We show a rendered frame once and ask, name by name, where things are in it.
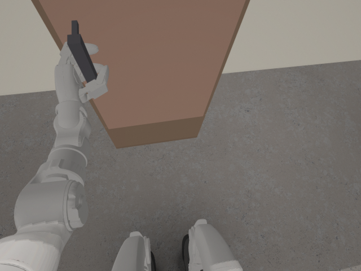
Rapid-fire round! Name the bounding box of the left robot forearm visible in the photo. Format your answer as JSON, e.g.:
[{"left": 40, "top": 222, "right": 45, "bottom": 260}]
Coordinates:
[{"left": 14, "top": 100, "right": 91, "bottom": 228}]

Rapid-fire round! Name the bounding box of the cupboard door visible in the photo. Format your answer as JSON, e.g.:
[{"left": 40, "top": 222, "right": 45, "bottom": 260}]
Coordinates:
[{"left": 39, "top": 0, "right": 246, "bottom": 129}]

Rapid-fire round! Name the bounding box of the left robot thigh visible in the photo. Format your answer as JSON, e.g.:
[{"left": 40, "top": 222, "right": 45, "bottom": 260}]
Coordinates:
[{"left": 112, "top": 235, "right": 151, "bottom": 271}]

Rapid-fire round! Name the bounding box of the handle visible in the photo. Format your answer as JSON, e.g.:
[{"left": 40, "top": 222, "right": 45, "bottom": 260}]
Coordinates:
[{"left": 67, "top": 20, "right": 98, "bottom": 83}]

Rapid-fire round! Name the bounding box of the left robot upper arm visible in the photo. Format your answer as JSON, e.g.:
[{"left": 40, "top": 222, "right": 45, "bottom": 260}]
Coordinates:
[{"left": 0, "top": 180, "right": 89, "bottom": 271}]

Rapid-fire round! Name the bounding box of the robot left hand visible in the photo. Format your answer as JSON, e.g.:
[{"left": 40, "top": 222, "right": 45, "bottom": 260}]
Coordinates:
[{"left": 55, "top": 42, "right": 109, "bottom": 105}]

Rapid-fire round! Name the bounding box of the robot right shin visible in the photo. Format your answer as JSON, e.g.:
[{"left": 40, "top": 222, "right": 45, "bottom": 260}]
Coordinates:
[{"left": 188, "top": 219, "right": 207, "bottom": 271}]

